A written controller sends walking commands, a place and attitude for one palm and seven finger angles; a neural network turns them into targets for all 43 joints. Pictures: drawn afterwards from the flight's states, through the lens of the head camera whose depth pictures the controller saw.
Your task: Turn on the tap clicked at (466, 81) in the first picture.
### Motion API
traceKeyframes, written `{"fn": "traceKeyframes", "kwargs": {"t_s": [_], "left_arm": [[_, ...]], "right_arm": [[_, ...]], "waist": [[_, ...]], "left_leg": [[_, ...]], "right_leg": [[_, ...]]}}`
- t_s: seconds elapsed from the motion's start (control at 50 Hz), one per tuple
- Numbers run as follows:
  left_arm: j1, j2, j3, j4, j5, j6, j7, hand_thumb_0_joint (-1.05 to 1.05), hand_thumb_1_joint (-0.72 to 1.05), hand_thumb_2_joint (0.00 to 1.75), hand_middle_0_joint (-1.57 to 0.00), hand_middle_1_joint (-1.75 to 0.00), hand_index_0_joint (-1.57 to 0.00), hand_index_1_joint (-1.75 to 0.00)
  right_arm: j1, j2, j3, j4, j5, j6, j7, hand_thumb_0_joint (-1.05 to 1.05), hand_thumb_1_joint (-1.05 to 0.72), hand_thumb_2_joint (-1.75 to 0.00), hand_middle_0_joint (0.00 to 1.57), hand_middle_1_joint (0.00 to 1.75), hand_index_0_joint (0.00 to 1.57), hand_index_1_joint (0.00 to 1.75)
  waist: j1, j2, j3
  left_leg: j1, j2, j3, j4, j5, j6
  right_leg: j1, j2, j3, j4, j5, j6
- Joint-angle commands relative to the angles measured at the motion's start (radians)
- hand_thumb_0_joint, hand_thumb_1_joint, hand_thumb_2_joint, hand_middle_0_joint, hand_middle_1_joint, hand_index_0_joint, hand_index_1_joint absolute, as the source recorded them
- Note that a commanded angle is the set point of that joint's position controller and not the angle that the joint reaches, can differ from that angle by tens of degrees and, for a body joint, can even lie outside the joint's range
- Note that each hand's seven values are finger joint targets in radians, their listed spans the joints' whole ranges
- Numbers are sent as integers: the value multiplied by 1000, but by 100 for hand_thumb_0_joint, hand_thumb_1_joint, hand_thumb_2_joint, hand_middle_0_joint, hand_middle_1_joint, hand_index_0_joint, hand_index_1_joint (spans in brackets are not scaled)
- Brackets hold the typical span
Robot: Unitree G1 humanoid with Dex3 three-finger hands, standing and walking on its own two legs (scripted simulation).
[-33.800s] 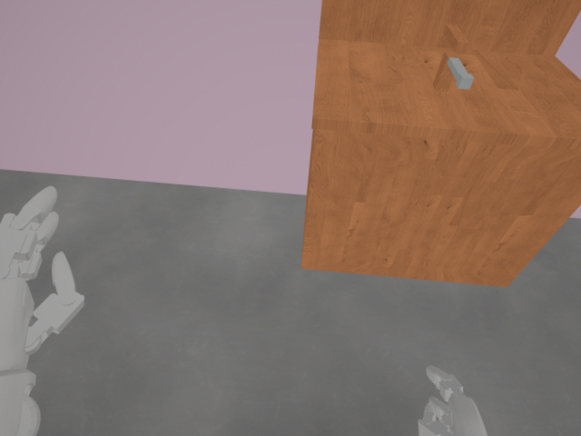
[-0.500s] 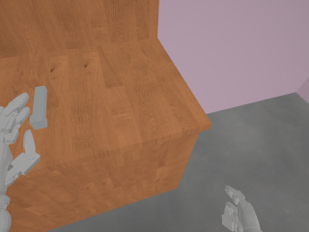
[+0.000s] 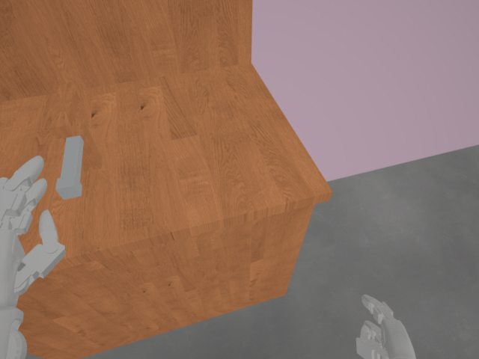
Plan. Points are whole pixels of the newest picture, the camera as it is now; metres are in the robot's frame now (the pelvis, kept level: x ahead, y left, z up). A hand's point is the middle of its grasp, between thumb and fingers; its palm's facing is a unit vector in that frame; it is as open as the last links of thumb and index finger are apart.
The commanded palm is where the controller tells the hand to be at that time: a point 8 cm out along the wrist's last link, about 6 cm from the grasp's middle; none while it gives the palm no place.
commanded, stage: come to a stop and stand still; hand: left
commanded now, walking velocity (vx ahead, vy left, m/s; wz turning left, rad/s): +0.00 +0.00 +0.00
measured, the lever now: (69, 187) +0.35 +0.32 +0.10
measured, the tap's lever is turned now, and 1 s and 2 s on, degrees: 0 0 0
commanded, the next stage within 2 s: look again from close up in 0.76 s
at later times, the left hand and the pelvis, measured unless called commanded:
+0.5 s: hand out of the picture +0.22 +0.32 +0.16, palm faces +0.35 -0.86 -0.36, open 7.4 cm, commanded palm +0.16 +0.35 +0.18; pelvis +0.00 +0.07 +0.00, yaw +0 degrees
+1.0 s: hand out of the picture +0.25 +0.35 +0.20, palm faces +0.51 -0.75 -0.41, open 7.4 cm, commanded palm +0.16 +0.33 +0.18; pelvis +0.00 +0.05 +0.00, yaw +0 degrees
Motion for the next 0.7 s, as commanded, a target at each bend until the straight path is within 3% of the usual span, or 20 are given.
{"fn": "traceKeyframes", "kwargs": {"t_s": [0.0, 0.06, 0.08, 0.14, 0.16, 0.18, 0.2, 0.28, 0.36, 0.46, 0.56, 0.62, 0.68], "left_arm": [[-49, 156, 112, -182, 3, -55, 19, 0, 90, 90, -20, -30, -20, -30], [-61, 163, 118, -184, 5, -53, 18, 0, 90, 90, -20, -30, -20, -30], [-65, 170, 117, -200, 6, -52, 18, 0, 90, 90, -20, -30, -20, -30], [-102, 157, 99, -229, 11, -60, 19, 0, 90, 90, -20, -30, -20, -30], [-107, 168, 106, -239, 16, -63, 20, 0, 90, 90, -20, -30, -20, -30], [-108, 189, 120, -255, 18, -66, 24, 0, 90, 90, -20, -30, -20, -30], [-106, 168, 104, -256, 19, -71, 24, 0, 90, 90, -20, -30, -20, -30], [-93, 180, 118, -264, 24, -77, 23, 0, 90, 90, -20, -30, -20, -30], [-85, 152, 105, -227, 26, -81, 19, 0, 90, 90, -20, -30, -20, -30], [-90, 146, 98, -235, 29, -84, 13, 0, 90, 90, -20, -30, -20, -30], [-90, 161, 105, -253, 29, -84, 17, 0, 90, 90, -20, -30, -20, -30], [-76, 171, 114, -282, 27, -85, 18, 0, 90, 90, -20, -30, -20, -30], [-32, 187, 139, -275, 23, -82, 20, 0, 90, 90, -20, -30, -20, -30]], "right_arm": [[-110, -89, -31, -172, -2, -58, -8, 0, -90, -90, 20, 30, 20, 30], [-114, -87, -31, -179, -2, -62, -8, 0, -90, -90, 20, 30, 20, 30], [-123, -91, -29, -174, -1, -63, -8, 0, -90, -90, 20, 30, 20, 30], [-116, -92, -26, -181, -6, -69, -7, 0, -90, -90, 20, 30, 20, 30], [-116, -91, -24, -183, -8, -72, -7, 0, -90, -90, 20, 30, 20, 30], [-125, -93, -22, -180, -7, -73, -9, 0, -90, -90, 20, 30, 20, 30], [-113, -88, -18, -180, -12, -73, -8, 0, -90, -90, 20, 30, 20, 30], [-107, -85, -18, -187, -13, -83, -4, 0, -90, -90, 20, 30, 20, 30], [-86, -82, -20, -188, -21, -84, -1, 0, -90, -90, 20, 30, 20, 30], [-80, -86, -26, -187, -26, -85, 0, 0, -90, -90, 20, 30, 20, 30], [-82, -85, -28, -184, -30, -89, 1, 0, -90, -90, 20, 30, 20, 30], [-82, -84, -32, -181, -30, -87, 4, 0, -90, -90, 20, 30, 20, 30], [-90, -83, -32, -180, -24, -85, 6, 0, -90, -90, 20, 30, 20, 30]], "waist": [[-2, -74, -157], [-1, -92, -143], [-1, -51, -148], [-2, -10, -119], [1, -3, -115], [2, 42, -116], [2, 44, -121], [5, 83, -121], [4, 66, -114], [4, 61, -129], [8, 46, -155], [7, 68, -180], [7, 49, -189]], "left_leg": [[79, 40, -30, -20, 165, 53], [71, 48, -49, -51, 141, 54], [91, 55, -58, -67, 150, 56], [55, 68, -95, -124, 103, 57], [44, 74, -108, -145, 91, 59], [48, 82, -118, -166, 95, 61], [36, 86, -131, -183, 92, 62], [44, 93, -147, -222, 94, 43], [35, 99, -157, -251, 51, 21], [88, 104, -161, -263, 129, -21], [138, 101, -142, -231, 289, -48], [189, 95, -129, -200, 444, -69], [199, 91, -121, -177, 494, -75]], "right_leg": [[54, -221, 170, -73, 259, 89], [53, -212, 166, -81, 197, 75], [42, -209, 165, -77, 189, 67], [51, -186, 144, -74, 130, 58], [62, -178, 136, -70, 122, 58], [61, -173, 125, -59, 125, 56], [81, -161, 111, -51, 127, 57], [82, -149, 95, -39, 119, 55], [81, -139, 87, -46, 85, 57], [58, -128, 74, -28, 74, 59], [56, -133, 68, -24, 80, 57], [45, -131, 55, -14, 66, 54], [52, -136, 50, -20, 91, 49]]}}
